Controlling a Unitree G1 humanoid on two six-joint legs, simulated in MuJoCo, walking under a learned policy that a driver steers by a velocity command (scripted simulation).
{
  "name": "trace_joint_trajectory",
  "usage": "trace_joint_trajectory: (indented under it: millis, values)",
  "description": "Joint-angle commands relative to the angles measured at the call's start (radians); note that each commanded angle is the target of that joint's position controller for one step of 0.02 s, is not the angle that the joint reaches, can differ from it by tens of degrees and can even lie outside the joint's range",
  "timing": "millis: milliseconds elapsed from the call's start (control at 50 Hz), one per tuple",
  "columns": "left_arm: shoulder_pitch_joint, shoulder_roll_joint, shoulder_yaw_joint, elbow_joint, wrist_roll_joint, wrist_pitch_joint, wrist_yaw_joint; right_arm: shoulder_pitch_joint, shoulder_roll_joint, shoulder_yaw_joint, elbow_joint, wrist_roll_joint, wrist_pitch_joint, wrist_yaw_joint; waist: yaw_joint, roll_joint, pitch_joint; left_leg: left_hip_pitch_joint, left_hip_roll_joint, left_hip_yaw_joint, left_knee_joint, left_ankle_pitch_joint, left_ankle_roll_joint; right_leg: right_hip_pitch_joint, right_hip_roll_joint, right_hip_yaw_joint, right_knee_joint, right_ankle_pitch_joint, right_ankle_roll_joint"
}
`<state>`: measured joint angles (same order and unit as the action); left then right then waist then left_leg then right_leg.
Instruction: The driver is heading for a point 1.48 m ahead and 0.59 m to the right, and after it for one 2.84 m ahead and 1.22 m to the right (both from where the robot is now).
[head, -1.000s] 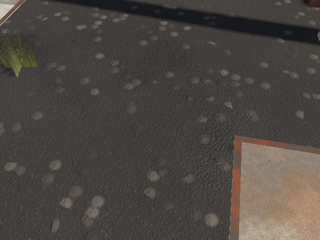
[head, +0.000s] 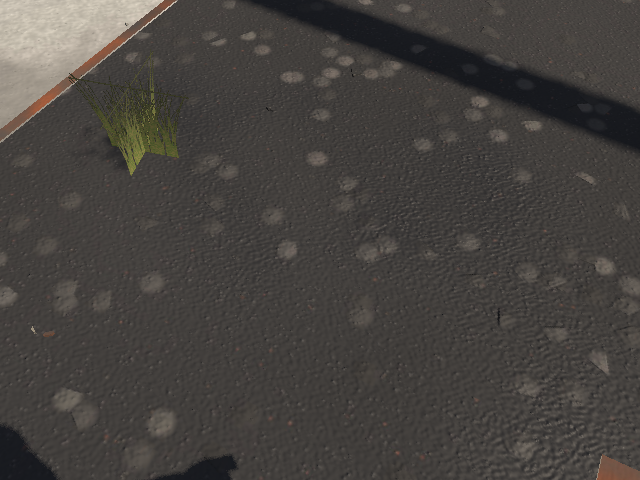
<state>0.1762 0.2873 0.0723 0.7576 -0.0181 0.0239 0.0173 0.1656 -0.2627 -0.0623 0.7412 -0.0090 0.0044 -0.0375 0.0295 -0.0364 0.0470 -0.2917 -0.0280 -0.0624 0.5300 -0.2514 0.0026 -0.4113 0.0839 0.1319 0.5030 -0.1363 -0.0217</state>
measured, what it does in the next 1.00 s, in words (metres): walks ahead, turning right: right foot, then left foot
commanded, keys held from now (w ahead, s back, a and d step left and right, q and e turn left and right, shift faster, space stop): e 0.12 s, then w+e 0.72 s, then w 0.16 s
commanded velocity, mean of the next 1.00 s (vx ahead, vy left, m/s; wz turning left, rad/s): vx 0.33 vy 0.00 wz -0.52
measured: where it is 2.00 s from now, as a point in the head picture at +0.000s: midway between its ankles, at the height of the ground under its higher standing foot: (545, 365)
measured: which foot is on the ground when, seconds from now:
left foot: down 0.00-0.40, up 0.42-0.80, down 0.82-1.00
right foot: up 0.00-0.38, down 0.40-0.84, up 0.86-1.00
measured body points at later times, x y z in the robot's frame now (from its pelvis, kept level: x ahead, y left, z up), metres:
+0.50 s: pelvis +0.07 -0.06 +0.00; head +0.08 -0.08 +0.45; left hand +0.28 +0.16 -0.08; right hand +0.09 -0.37 -0.11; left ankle +0.06 +0.10 -0.66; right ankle +0.01 -0.14 -0.73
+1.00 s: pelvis +0.31 -0.13 +0.01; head +0.34 -0.14 +0.45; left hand +0.56 +0.05 -0.10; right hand +0.27 -0.42 -0.09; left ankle +0.40 -0.05 -0.73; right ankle +0.19 -0.21 -0.64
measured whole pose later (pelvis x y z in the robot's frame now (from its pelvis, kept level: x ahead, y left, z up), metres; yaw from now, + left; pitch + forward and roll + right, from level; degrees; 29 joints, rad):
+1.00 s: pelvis +0.31 -0.13 +0.01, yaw -33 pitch +2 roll +2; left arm 0.29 0.31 0.06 0.69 -0.03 -0.03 0.00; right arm 0.23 -0.27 -0.06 0.72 -0.01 -0.10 0.02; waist -0.01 -0.05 0.02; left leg -0.29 -0.03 0.05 0.43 -0.18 0.03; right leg -0.49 -0.02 0.07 1.18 -0.37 -0.02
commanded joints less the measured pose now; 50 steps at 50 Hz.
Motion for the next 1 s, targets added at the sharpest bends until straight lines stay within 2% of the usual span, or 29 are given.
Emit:
trace_joint_trajectory:
  millis: [20,40,60,80,120,180,300,360,380,400,420,440,460,500,560,620,660,720,780,800,820,840,860,880,900,920,940,960,1000]
  values:
    - [-0.090,0.099,0.026,-0.134,-0.004,-0.027,0.003,0.097,-0.217,-0.063,-0.047,-0.046,-0.011,-0.004,-0.061,0.310,-0.090,0.150,0.402,-0.393,-0.270,0.142,0.248,-0.234,0.023,-0.054,0.286,-0.421,0.012]
    - [-0.052,0.143,0.046,-0.116,0.004,-0.032,-0.003,0.034,-0.172,-0.048,-0.078,-0.051,-0.021,-0.010,-0.037,0.246,-0.095,0.139,0.422,-0.369,-0.244,0.302,0.271,-0.235,-0.019,-0.019,0.491,-0.434,0.037]
    - [0.007,0.152,0.055,-0.082,-0.001,-0.023,-0.004,-0.023,-0.140,-0.039,-0.096,-0.034,-0.028,-0.014,-0.003,0.174,-0.103,0.148,0.370,-0.274,-0.208,0.392,0.231,-0.233,-0.024,-0.015,0.582,-0.397,0.051]
    - [0.043,0.141,0.055,-0.063,0.001,-0.010,0.001,-0.055,-0.128,-0.036,-0.103,-0.013,-0.033,-0.015,0.009,0.144,-0.100,0.175,0.330,-0.202,-0.180,0.439,0.196,-0.254,-0.035,-0.022,0.638,-0.349,0.070]
    - [0.034,0.100,0.042,-0.072,0.000,0.007,-0.001,-0.039,-0.128,-0.032,-0.097,0.000,-0.030,-0.014,-0.008,0.143,-0.087,0.191,0.297,-0.110,-0.167,0.522,0.189,-0.276,-0.055,-0.050,0.676,-0.289,0.102]
    - [-0.085,0.074,0.021,-0.141,-0.011,0.011,-0.023,0.059,-0.148,-0.043,-0.078,0.003,-0.018,-0.018,-0.089,0.185,-0.088,0.256,0.291,-0.088,-0.249,0.120,0.196,-0.300,-0.105,-0.111,0.511,-0.197,0.115]
    - [-0.120,0.086,0.011,-0.192,-0.007,-0.014,-0.058,0.086,-0.225,-0.071,-0.069,0.023,-0.041,0.013,-0.105,0.206,-0.042,0.159,0.326,-0.033,-0.298,-0.107,0.184,-0.079,-0.109,-0.208,0.205,-0.250,0.030]
    - [0.005,0.089,0.020,-0.146,-0.008,-0.023,-0.060,0.054,-0.215,-0.069,-0.063,0.045,-0.047,0.030,-0.024,0.179,-0.052,0.069,0.310,0.038,-0.192,-0.091,0.146,0.150,-0.061,-0.264,0.005,-0.152,-0.027]
    - [0.102,0.120,0.039,-0.111,-0.011,-0.023,-0.052,0.060,-0.179,-0.057,-0.059,0.038,-0.051,0.032,0.017,0.136,-0.095,-0.016,0.274,0.095,-0.067,-0.043,0.109,0.321,-0.037,-0.251,-0.022,-0.152,-0.053]
    - [0.239,0.193,0.068,-0.086,-0.014,-0.025,-0.039,0.030,-0.115,-0.035,-0.079,0.014,-0.059,0.034,0.078,-0.039,-0.148,-0.198,0.198,0.206,0.269,-0.066,0.029,0.525,-0.183,-0.014,-0.088,-0.173,-0.115]
    - [0.284,0.333,0.089,-0.109,-0.004,-0.042,-0.040,-0.046,-0.062,-0.017,-0.182,-0.005,-0.086,0.033,0.079,-0.303,-0.161,-0.610,0.016,0.163,0.589,-0.356,-0.035,0.679,-0.430,0.565,-0.229,-0.332,-0.320]
    - [0.288,0.247,0.065,-0.112,0.002,-0.066,-0.047,-0.095,-0.138,-0.031,-0.183,0.027,-0.113,0.040,0.116,-0.162,-0.141,-0.710,0.057,0.002,0.717,-0.341,-0.021,0.658,-0.467,0.610,-0.291,-0.401,-0.368]
    - [0.243,0.189,0.042,-0.114,0.006,-0.080,-0.045,-0.088,-0.167,-0.038,-0.180,0.044,-0.129,0.053,0.074,-0.151,-0.071,-0.732,0.092,-0.010,0.713,-0.241,0.005,0.605,-0.438,0.514,-0.286,-0.356,-0.335]
    - [0.137,0.137,0.022,-0.140,0.003,-0.081,-0.040,-0.048,-0.177,-0.044,-0.143,0.002,-0.136,0.055,0.010,-0.052,-0.011,-0.633,0.134,-0.002,0.593,-0.082,0.003,0.452,-0.347,0.323,-0.275,-0.157,-0.266]
    - [0.096,0.152,0.021,-0.152,0.015,-0.078,-0.018,-0.038,-0.144,-0.037,-0.129,-0.011,-0.128,0.060,-0.026,-0.051,-0.023,-0.488,0.107,0.034,0.454,0.072,-0.040,0.325,-0.272,0.180,-0.302,0.080,-0.241]
    - [0.136,0.173,0.031,-0.126,0.002,-0.078,-0.001,-0.130,-0.089,-0.010,-0.143,-0.004,-0.125,0.062,0.005,-0.046,-0.009,-0.369,0.059,0.050,0.199,0.239,-0.061,0.239,-0.214,0.094,-0.287,0.122,-0.203]
    - [0.181,0.186,0.037,-0.107,-0.007,-0.077,0.004,-0.204,-0.082,-0.002,-0.162,0.009,-0.129,0.071,0.034,-0.063,-0.001,-0.303,0.030,0.055,0.085,0.298,-0.061,0.211,-0.215,0.105,-0.281,0.091,-0.192]
    - [0.217,0.186,0.039,-0.085,-0.019,-0.076,0.006,-0.227,-0.118,-0.012,-0.173,0.023,-0.134,0.079,0.030,-0.073,-0.001,-0.243,0.026,0.010,-0.005,0.313,-0.038,0.254,-0.254,0.180,-0.244,0.062,-0.172]
    - [0.209,0.185,0.045,-0.080,-0.013,-0.065,0.007,-0.170,-0.154,-0.029,-0.164,0.023,-0.141,0.077,-0.006,-0.104,-0.020,-0.153,0.019,0.013,-0.034,0.207,0.001,0.315,-0.275,0.232,-0.160,0.164,-0.144]
    - [0.199,0.171,0.040,-0.086,-0.008,-0.062,0.005,-0.089,-0.174,-0.043,-0.146,0.020,-0.144,0.070,-0.050,-0.107,-0.067,-0.030,0.004,0.039,-0.065,0.193,0.026,0.311,-0.239,0.217,-0.071,0.285,-0.123]
    - [0.186,0.137,0.027,-0.100,0.001,-0.061,0.001,0.033,-0.206,-0.059,-0.128,0.011,-0.146,0.062,-0.115,-0.090,-0.171,0.183,0.058,0.007,-0.057,0.196,0.068,0.248,-0.175,0.177,0.115,0.307,-0.089]
    - [0.195,0.071,0.002,-0.132,0.027,-0.062,0.000,0.207,-0.269,-0.070,-0.119,-0.005,-0.140,0.051,-0.169,0.047,-0.356,0.483,0.255,-0.207,-0.027,0.110,0.132,0.082,-0.090,0.099,0.430,0.058,-0.052]
    - [0.357,0.006,-0.016,-0.148,-0.018,-0.075,-0.002,0.235,-0.305,-0.074,-0.080,-0.015,-0.131,0.065,-0.066,0.433,-0.465,0.713,0.452,-0.724,-0.184,-0.158,0.278,-0.249,0.011,0.051,0.736,-0.474,-0.003]
    - [0.317,0.122,0.005,-0.110,-0.035,-0.076,-0.001,0.203,-0.191,-0.050,-0.098,0.006,-0.127,0.066,-0.099,0.275,-0.341,0.621,0.419,-0.709,-0.245,-0.339,0.243,-0.341,-0.062,0.081,0.833,-0.411,0.005]
    - [0.206,0.163,0.016,-0.122,-0.029,-0.074,-0.005,0.158,-0.146,-0.037,-0.094,0.012,-0.120,0.059,-0.116,0.178,-0.205,0.483,0.379,-0.526,-0.249,-0.287,0.207,-0.360,-0.096,0.037,0.830,-0.317,0.006]
    - [0.148,0.145,0.011,-0.135,-0.014,-0.073,-0.004,0.115,-0.137,-0.030,-0.092,0.004,-0.114,0.059,-0.095,0.098,-0.133,0.350,0.338,-0.417,-0.259,-0.146,0.197,-0.325,-0.130,0.010,0.800,-0.256,0.006]
    - [0.109,0.132,0.012,-0.147,-0.002,-0.076,-0.008,0.089,-0.121,-0.025,-0.083,-0.003,-0.111,0.059,-0.076,0.092,-0.081,0.251,0.302,-0.339,-0.282,-0.051,0.202,-0.302,-0.153,0.007,0.747,-0.221,0.004]
    - [0.117,0.114,0.010,-0.148,-0.007,-0.074,-0.014,0.073,-0.114,-0.021,-0.079,-0.010,-0.114,0.056,-0.048,0.121,-0.066,0.185,0.278,-0.279,-0.308,-0.002,0.201,-0.255,-0.174,0.006,0.714,-0.202,0.002]
    - [0.130,0.075,0.000,-0.140,-0.008,-0.068,-0.019,0.068,-0.111,-0.021,-0.059,0.001,-0.123,0.055,-0.027,0.139,-0.056,0.132,0.267,-0.213,-0.350,0.055,0.223,-0.227,-0.182,-0.019,0.641,-0.203,0.005]
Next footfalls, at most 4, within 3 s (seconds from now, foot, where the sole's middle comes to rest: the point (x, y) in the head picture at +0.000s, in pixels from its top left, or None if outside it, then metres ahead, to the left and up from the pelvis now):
0.40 right None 0.05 -0.15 -0.77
0.82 left None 0.43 -0.07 -0.77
1.30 right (549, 475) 0.48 -0.44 -0.77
1.84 left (516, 309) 0.88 -0.44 -0.77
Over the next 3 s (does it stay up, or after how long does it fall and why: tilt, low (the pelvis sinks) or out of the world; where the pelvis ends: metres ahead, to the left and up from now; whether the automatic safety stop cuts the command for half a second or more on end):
stays up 1.23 -0.63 0.00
